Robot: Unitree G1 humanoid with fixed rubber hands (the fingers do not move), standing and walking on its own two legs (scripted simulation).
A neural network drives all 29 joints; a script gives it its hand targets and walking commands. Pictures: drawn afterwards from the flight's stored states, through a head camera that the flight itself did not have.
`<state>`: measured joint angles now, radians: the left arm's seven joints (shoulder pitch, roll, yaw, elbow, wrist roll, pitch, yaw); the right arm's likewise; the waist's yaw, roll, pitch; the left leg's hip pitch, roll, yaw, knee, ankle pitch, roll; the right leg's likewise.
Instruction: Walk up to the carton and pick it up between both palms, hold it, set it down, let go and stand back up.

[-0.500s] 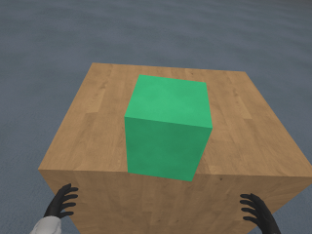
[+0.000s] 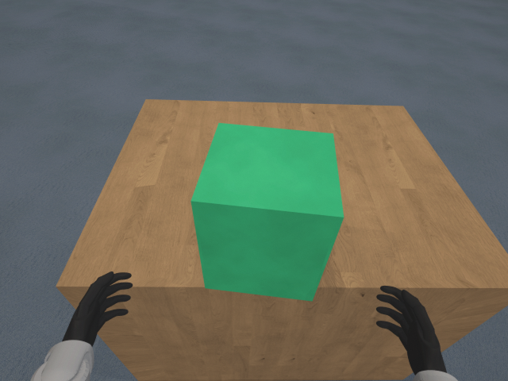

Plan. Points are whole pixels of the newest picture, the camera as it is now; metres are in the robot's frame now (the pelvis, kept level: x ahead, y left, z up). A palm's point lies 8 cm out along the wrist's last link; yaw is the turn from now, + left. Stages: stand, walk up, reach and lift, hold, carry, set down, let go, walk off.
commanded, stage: reach and lift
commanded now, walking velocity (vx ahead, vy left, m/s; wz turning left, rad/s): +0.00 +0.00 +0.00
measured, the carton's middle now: (266, 214) +0.42 -0.01 +0.04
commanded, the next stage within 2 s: none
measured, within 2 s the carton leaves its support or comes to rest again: neither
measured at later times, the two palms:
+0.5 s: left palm (86, 309) +0.22 +0.24 +0.07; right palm (414, 299) +0.23 -0.20 +0.10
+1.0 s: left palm (105, 236) +0.30 +0.22 +0.13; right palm (400, 238) +0.30 -0.19 +0.13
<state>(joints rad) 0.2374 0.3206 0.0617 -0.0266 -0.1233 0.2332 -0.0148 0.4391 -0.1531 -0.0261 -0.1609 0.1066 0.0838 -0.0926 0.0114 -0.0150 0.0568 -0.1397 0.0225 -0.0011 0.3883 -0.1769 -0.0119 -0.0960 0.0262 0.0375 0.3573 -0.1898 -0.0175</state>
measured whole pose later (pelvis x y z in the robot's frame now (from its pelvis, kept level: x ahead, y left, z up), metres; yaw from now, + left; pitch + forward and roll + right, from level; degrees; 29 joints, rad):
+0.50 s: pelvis +0.00 +0.00 +0.00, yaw +0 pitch -4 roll +0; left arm 0.22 0.35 0.06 -0.14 -0.22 0.27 -0.03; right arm 0.27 -0.14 -0.03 -0.32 0.15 0.25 -0.15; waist 0.01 -0.01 0.02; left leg -0.14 0.02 0.00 0.38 -0.18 -0.01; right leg -0.10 0.03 0.04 0.35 -0.20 -0.02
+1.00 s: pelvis +0.01 +0.00 +0.00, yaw +0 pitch -3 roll +0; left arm -0.12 0.35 0.08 -0.14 -0.22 0.52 -0.06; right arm -0.08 -0.17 -0.05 -0.19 0.22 0.39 -0.22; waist 0.01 0.00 0.02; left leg -0.14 0.02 0.00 0.38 -0.19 -0.01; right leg -0.10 0.03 0.04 0.35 -0.20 -0.01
